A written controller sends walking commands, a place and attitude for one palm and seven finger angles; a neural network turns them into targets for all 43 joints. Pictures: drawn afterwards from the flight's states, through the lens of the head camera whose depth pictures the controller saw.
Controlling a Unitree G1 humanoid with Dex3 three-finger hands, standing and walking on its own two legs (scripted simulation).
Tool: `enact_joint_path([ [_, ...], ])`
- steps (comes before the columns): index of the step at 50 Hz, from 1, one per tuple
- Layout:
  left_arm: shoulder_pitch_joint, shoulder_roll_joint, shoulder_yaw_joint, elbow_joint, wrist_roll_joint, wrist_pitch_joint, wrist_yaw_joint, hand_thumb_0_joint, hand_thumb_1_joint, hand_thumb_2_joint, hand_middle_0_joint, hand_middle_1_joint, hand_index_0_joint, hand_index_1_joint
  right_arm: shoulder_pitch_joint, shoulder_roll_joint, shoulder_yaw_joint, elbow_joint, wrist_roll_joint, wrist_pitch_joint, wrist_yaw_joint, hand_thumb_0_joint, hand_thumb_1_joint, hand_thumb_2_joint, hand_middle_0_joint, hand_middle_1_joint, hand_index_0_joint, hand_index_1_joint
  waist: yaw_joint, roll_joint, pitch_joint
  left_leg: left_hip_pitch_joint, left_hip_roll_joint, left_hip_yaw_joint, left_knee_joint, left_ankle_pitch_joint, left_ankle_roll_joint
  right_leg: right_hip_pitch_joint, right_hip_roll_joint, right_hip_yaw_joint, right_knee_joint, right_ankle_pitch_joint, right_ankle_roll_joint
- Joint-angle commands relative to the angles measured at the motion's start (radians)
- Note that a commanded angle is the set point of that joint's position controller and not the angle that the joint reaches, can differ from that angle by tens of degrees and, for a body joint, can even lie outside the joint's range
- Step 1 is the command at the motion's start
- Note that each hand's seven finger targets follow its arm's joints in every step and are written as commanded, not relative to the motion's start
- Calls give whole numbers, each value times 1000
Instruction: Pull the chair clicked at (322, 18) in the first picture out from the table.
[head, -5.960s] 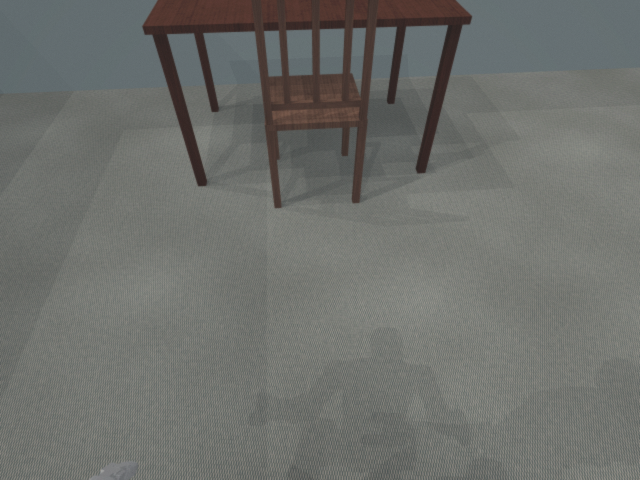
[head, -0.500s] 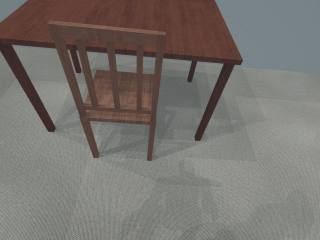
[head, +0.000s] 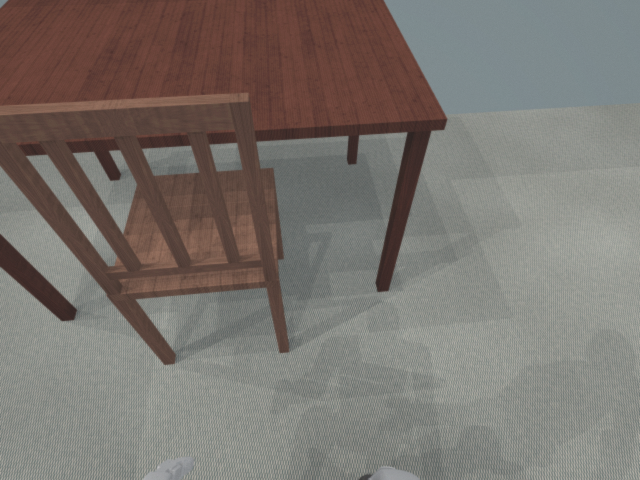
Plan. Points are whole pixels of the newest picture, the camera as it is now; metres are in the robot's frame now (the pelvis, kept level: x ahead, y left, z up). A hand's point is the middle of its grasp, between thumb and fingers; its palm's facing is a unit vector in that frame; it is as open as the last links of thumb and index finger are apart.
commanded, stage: take the last steps up to it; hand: left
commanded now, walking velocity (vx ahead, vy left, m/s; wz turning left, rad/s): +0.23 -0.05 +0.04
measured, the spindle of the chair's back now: (159, 209) +0.59 +0.29 -0.06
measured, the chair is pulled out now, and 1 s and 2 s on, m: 0.00 0.00 0.00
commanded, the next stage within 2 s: come to a stop and stand still in 0.22 s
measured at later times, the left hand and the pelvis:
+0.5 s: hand out of the picture +0.11 +0.16 -0.18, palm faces +0.10 -0.98 -0.15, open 7.3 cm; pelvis +0.14 -0.01 +0.01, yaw +0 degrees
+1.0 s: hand out of the picture +0.13 +0.11 -0.14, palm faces +0.03 -0.96 -0.26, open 7.4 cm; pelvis +0.10 -0.08 +0.02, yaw -1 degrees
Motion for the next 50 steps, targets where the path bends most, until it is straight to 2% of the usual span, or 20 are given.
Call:
enact_joint_path([
  [1, 446, 259, 71, 71, -5, -42, 27, 0, 900, 900, -200, -300, -200, -300, 21, -98, -16, -87, 28, -28, -2, 0, -900, -900, 200, 300, 200, 300, 193, -269, -274, -565, -27, 9, 770, -132, 33, 669, -384, 545, -241, 190, -205],
  [2, 391, 242, 67, 54, -16, -35, 33, 0, 900, 900, -200, -300, -200, -300, -30, -123, -23, -99, 31, -20, -2, 0, -900, -900, 200, 300, 200, 300, 186, -157, -210, -593, 15, -70, 880, -121, 57, 570, -378, 528, -293, 111, -237],
  [5, 165, 126, 36, 3, -9, -34, 43, 0, 900, 900, -200, -300, -200, -300, -116, -75, -28, -114, 14, 0, 10, 0, -900, -900, 200, 300, 200, 300, 97, -43, 5, -585, 103, -84, 854, 44, 50, 193, -291, 324, -385, -83, -182],
  [9, 130, 68, 12, 5, 1, -47, 47, 0, 900, 900, -200, -300, -200, -300, -52, -27, -21, -99, 6, 29, 15, 0, -900, -900, 200, 300, 200, 300, 21, -99, 10, -461, 103, -31, 629, 105, 10, 54, -208, 111, -398, 115, -146],
  [14, 192, 100, 23, 26, 4, -44, 42, 0, 900, 900, -200, -300, -200, -300, -176, -30, -18, -145, 5, 13, 26, 0, -900, -900, 200, 300, 200, 300, 70, -115, -14, -420, 69, 25, 353, 148, -4, 143, -187, 117, -356, 125, -157],
  [17, 208, 95, 18, 46, -3, -34, 43, 0, 900, 900, -200, -300, -200, -300, -192, -44, -13, -133, 5, -1, 22, 0, -900, -900, 200, 300, 200, 300, 67, -102, -30, -296, 39, 37, 155, 266, -12, 161, -150, 100, -261, 160, -115],
  [18, 199, 72, 10, 51, -9, -28, 48, 0, 900, 900, -200, -300, -200, -300, -171, -59, -9, -118, 7, -8, 17, 0, -900, -900, 200, 300, 200, 300, 53, -61, -43, -210, 53, 6, 55, 393, -19, 147, -117, 74, -180, 217, -79],
  [20, 273, 9, -15, 62, -20, -18, 57, 0, 900, 900, -200, -300, -200, -300, -161, -152, -11, -115, 10, -18, -3, 0, -900, -900, 200, 300, 200, 300, 82, 147, -129, -87, 263, -173, 35, 971, 70, 131, -27, 24, -83, 26, 22],
  [21, 287, 9, -19, 75, -18, -9, 64, 0, 900, 900, -200, -300, -200, -300, -201, -168, -12, -118, 13, -3, -9, 0, -900, -900, 200, 300, 200, 300, 92, 125, -102, -140, 290, -156, 21, 983, 107, 178, -15, 22, -89, -110, 32],
  [24, 290, 55, -18, 90, -14, 20, 70, 0, 900, 900, -200, -300, -200, -300, -275, -152, -6, -125, 28, 12, -28, 0, -900, -900, 200, 300, 200, 300, 99, 182, -17, -162, 262, -138, -29, 1101, 115, 168, -31, 45, -49, -116, 47],
  [27, 286, 84, -4, 71, -9, 39, 71, 0, 900, 900, -200, -300, -200, -300, -261, -189, -31, -124, 28, 28, -38, 0, -900, -900, 200, 300, 200, 300, 79, 152, -51, -60, 315, -160, -19, 1252, 161, 75, -22, 63, 97, -237, 46],
  [32, 268, 63, 22, 19, 1, 61, 67, 0, 900, 900, -200, -300, -200, -300, -321, -222, -71, -168, 13, 56, -39, 0, -900, -900, 200, 300, 200, 300, 78, 79, -178, -45, 364, -146, 13, 1050, 221, 0, -6, 113, 318, -329, 44],
  [37, 339, 34, 20, 19, 5, 43, 60, 0, 900, 900, -200, -300, -200, -300, -406, -193, -67, -193, 12, 60, -8, 0, -900, -900, 200, 300, 200, 300, 131, 82, -201, -286, 239, -52, 41, 473, 110, 246, 3, 53, -32, -42, 44],
  [38, 336, 63, 20, 26, 13, 32, 64, 0, 900, 900, -200, -300, -200, -300, -394, -148, -58, -187, 20, 61, 2, 0, -900, -900, 200, 300, 200, 300, 129, -27, -169, -354, 152, -18, 100, 250, 57, 279, -29, 101, -179, 28, 43],
  [39, 281, 130, 18, 15, 18, 17, 67, 0, 900, 900, -200, -300, -200, -300, -373, -76, -41, -196, 29, 69, 10, 0, -900, -900, 200, 300, 200, 300, 102, -230, -106, -433, 47, 28, 183, 29, -4, 211, -193, 320, -310, -81, -11],
  [40, 227, 172, 18, -15, 13, 18, 64, 0, 900, 900, -200, -300, -200, -300, -401, -82, -36, -207, 24, 79, 19, 0, -900, -900, 200, 300, 200, 300, 114, -261, -30, -409, 25, -1, 262, -36, -14, 60, -283, 410, -424, -261, -80],
  [41, 185, 192, 20, -29, 14, 22, 62, 0, 900, 900, -200, -300, -200, -300, -396, -99, -41, -202, 19, 82, 28, 0, -900, -900, 200, 300, 200, 300, 106, -181, 4, -375, 30, -23, 330, -35, -9, -33, -291, 410, -468, -457, -108],
  [42, 169, 183, 27, -33, 15, 20, 66, 0, 900, 900, -200, -300, -200, -300, -407, -103, -42, -196, 13, 92, 29, 0, -900, -900, 200, 300, 200, 300, 114, -247, 64, -440, 30, -45, 380, -10, -6, -47, -268, 450, -492, -488, -86],
  [45, 162, 160, 22, -22, 4, 8, 62, 0, 900, 900, -200, -300, -200, -300, -313, -128, -42, -140, 9, 83, 31, 0, -900, -900, 200, 300, 200, 300, 94, -148, 93, -500, 26, -75, 468, 119, -8, 62, -237, 360, -440, -249, -69],
  [50, 244, 176, 43, -16, 1, 3, 68, 0, 900, 900, -200, -300, -200, -300, -274, -156, -46, -151, 6, 83, 29, 0, -900, -900, 200, 300, 200, 300, 131, -112, -13, -588, 10, -94, 560, 137, -37, 300, -265, 314, -355, 29, -103],
])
